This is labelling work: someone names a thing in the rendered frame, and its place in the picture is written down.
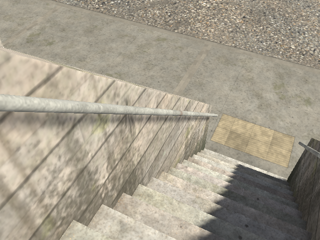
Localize stairs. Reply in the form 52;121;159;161
60;148;312;240

